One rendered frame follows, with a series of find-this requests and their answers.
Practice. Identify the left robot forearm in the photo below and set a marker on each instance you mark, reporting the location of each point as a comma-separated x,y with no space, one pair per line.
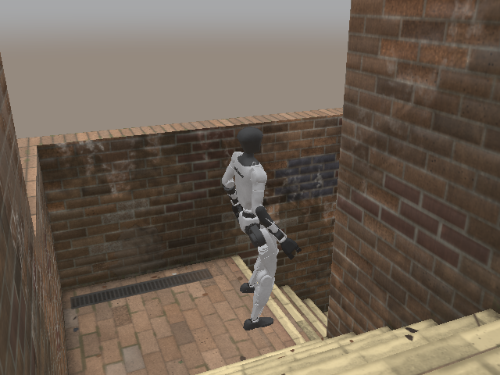
232,195

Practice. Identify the robot right hand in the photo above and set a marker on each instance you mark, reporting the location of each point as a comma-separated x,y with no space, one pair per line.
288,246

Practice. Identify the robot left hand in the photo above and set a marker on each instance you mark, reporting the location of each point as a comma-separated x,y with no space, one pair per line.
236,209

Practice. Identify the right robot shin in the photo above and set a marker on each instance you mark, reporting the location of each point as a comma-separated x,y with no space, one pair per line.
261,296

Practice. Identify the right robot thigh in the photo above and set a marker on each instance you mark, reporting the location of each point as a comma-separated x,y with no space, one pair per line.
267,252

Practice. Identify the right robot forearm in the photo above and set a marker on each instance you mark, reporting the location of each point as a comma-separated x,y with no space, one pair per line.
263,220

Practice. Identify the left robot upper arm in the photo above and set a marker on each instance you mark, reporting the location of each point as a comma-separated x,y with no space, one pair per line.
227,179

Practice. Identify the right robot upper arm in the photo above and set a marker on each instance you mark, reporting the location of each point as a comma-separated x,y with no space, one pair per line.
258,179

